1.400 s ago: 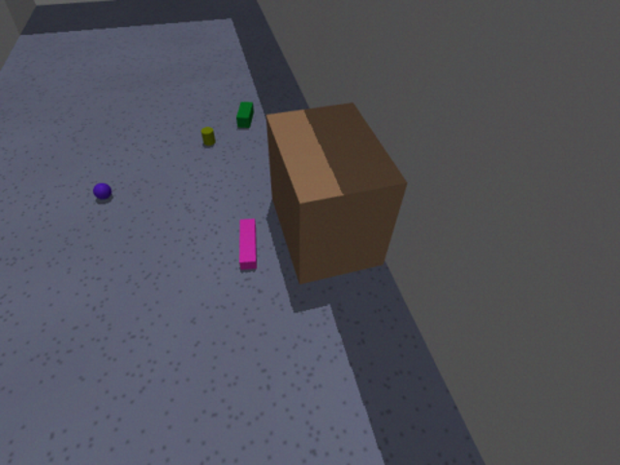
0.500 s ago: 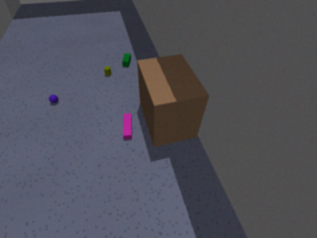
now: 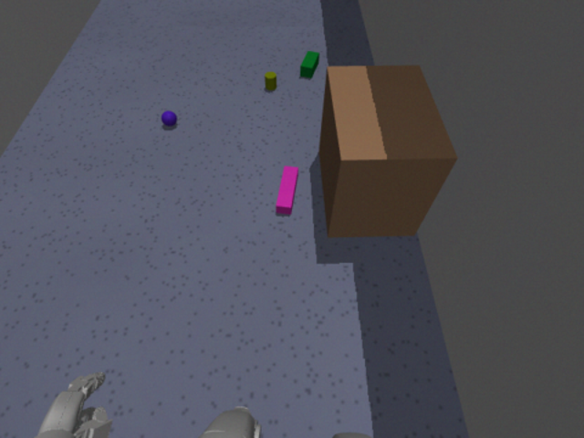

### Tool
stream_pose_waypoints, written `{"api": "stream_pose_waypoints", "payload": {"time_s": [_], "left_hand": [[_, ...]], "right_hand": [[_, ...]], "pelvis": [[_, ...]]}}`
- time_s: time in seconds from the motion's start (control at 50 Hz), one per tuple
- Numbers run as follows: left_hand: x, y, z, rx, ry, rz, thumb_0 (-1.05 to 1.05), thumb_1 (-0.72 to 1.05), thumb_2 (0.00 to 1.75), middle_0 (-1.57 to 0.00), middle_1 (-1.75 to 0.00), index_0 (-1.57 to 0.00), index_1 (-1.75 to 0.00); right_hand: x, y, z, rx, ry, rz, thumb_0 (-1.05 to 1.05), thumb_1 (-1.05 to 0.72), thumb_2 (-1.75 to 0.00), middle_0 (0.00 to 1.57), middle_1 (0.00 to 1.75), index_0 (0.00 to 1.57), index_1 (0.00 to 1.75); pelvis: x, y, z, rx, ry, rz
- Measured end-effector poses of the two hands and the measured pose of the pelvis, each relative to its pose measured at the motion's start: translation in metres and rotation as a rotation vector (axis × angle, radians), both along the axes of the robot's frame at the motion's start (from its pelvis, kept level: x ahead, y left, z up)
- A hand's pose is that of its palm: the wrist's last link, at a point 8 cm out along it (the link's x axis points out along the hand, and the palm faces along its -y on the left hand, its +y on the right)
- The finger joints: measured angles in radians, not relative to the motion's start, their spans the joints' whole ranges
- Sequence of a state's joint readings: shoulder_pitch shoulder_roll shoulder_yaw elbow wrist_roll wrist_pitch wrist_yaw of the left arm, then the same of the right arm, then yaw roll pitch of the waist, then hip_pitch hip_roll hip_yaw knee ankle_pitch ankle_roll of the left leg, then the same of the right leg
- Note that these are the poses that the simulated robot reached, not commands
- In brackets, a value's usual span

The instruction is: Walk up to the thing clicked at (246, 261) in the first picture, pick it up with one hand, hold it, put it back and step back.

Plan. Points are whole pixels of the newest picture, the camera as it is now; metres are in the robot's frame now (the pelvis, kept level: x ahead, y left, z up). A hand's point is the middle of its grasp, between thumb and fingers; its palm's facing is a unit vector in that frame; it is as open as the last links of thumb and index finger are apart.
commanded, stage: walk up
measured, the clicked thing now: (287, 189) +1.08 -0.02 -0.74
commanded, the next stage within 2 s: stand in 1.88 s
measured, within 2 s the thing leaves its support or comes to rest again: neither
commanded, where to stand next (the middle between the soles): +0.07 +0.02 m, yaw +41 degrees
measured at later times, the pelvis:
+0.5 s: pelvis +0.02 +0.00 -0.01, yaw +21 degrees
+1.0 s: pelvis +0.01 -0.01 -0.02, yaw +36 degrees
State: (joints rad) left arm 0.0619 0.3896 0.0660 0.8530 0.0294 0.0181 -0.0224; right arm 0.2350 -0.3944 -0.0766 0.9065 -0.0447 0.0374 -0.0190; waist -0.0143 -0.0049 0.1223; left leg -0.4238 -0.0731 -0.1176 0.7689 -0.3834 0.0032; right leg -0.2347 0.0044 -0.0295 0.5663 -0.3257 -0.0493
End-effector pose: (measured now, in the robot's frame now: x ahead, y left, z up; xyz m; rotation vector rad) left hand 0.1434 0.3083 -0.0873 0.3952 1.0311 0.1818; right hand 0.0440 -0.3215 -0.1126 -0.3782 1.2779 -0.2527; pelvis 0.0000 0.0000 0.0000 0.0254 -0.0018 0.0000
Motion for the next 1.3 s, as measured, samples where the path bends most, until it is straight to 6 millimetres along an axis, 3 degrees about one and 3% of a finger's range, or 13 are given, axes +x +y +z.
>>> {"api": "stream_pose_waypoints", "payload": {"time_s": [0.18, 0.36, 0.52, 0.66, 0.76, 0.86, 0.92, 1.0, 1.12, 1.3], "left_hand": [[-0.076, -0.004, -0.007, -0.032, 0.038, 0.140, 0.00, 0.90, 0.90, -0.21, -0.30, -0.20, -0.30], [-0.155, 0.020, -0.042, -0.061, 0.112, 0.348, 0.00, 0.90, 0.90, -0.21, -0.30, -0.20, -0.30], [-0.187, 0.007, -0.030, -0.058, 0.103, 0.459, 0.01, 0.91, 0.90, -0.20, -0.30, -0.20, -0.30], [-0.215, -0.019, -0.019, 0.039, 0.076, 0.543, 0.00, 0.91, 0.90, -0.20, -0.30, -0.20, -0.30], [-0.241, -0.037, 0.002, 0.058, 0.100, 0.610, 0.00, 0.90, 0.90, -0.21, -0.30, -0.20, -0.30], [-0.265, -0.036, 0.012, 0.077, 0.108, 0.639, 0.00, 0.90, 0.90, -0.21, -0.30, -0.20, -0.30], [-0.281, -0.028, 0.006, 0.076, 0.112, 0.666, 0.00, 0.90, 0.90, -0.21, -0.30, -0.20, -0.30], [-0.298, -0.015, -0.017, 0.050, 0.123, 0.714, 0.00, 0.90, 0.90, -0.21, -0.30, -0.20, -0.30], [-0.292, -0.023, -0.031, -0.017, 0.111, 0.767, 0.01, 0.91, 0.90, -0.20, -0.30, -0.20, -0.30], [-0.283, -0.054, -0.039, -0.075, 0.095, 0.786, 0.00, 0.90, 0.90, -0.21, -0.30, -0.20, -0.30]], "right_hand": [[0.077, 0.000, 0.016, 0.018, -0.089, 0.213, 0.00, -0.90, -0.89, 0.20, 0.30, 0.21, 0.30], [0.149, 0.044, 0.020, -0.016, -0.191, 0.412, 0.00, -0.90, -0.89, 0.20, 0.30, 0.21, 0.30], [0.187, 0.067, 0.026, 0.020, -0.239, 0.529, 0.00, -0.90, -0.89, 0.21, 0.30, 0.21, 0.30], [0.229, 0.068, -0.001, 0.074, -0.250, 0.611, 0.00, -0.90, -0.89, 0.21, 0.30, 0.21, 0.30], [0.239, 0.077, -0.002, 0.112, -0.205, 0.662, 0.00, -0.90, -0.89, 0.21, 0.30, 0.21, 0.30], [0.233, 0.082, -0.003, 0.115, -0.127, 0.707, 0.00, -0.90, -0.89, 0.21, 0.30, 0.21, 0.30], [0.230, 0.090, -0.004, 0.091, -0.097, 0.731, 0.00, -0.90, -0.89, 0.21, 0.30, 0.21, 0.30], [0.225, 0.103, -0.006, 0.054, -0.113, 0.755, 0.00, -0.90, -0.89, 0.21, 0.30, 0.21, 0.30], [0.221, 0.116, 0.000, 0.052, -0.123, 0.779, 0.00, -0.90, -0.89, 0.21, 0.30, 0.21, 0.30], [0.244, 0.138, -0.010, 0.091, -0.140, 0.798, 0.00, -0.90, -0.89, 0.21, 0.30, 0.21, 0.30]], "pelvis": [[0.000, -0.010, 0.001, 0.008, -0.024, 0.139], [0.009, 0.002, -0.019, 0.018, -0.032, 0.269], [0.018, -0.006, -0.012, -0.012, -0.040, 0.377], [0.023, -0.032, -0.026, -0.032, -0.040, 0.465], [0.019, -0.035, -0.013, -0.001, -0.035, 0.521], [0.017, -0.032, -0.007, 0.007, -0.022, 0.577], [0.014, -0.026, -0.012, 0.004, -0.019, 0.608], [0.008, -0.014, -0.024, 0.026, -0.021, 0.631], [0.012, -0.010, -0.020, 0.000, -0.028, 0.681], [0.016, -0.014, -0.021, -0.011, -0.046, 0.725]]}}
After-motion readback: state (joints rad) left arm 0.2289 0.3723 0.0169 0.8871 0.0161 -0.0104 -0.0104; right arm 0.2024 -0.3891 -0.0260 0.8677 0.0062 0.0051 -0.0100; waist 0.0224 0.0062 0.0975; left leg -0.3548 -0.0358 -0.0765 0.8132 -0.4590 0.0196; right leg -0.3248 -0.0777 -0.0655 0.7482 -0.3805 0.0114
